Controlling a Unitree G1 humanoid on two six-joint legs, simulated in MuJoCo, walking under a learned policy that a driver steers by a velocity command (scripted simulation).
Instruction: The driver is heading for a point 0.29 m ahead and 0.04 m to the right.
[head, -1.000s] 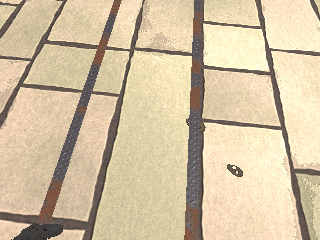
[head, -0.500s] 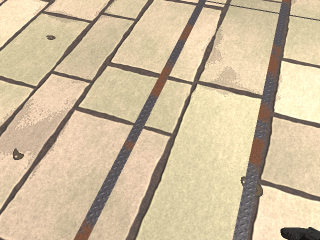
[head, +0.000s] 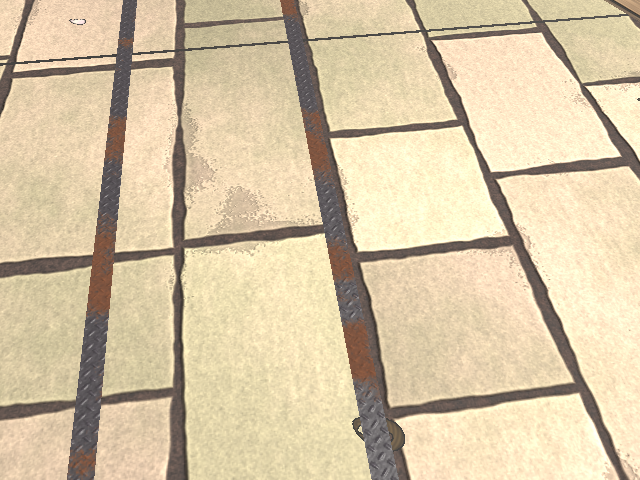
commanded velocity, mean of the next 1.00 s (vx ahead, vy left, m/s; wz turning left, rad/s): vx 0.16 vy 0.00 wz -0.18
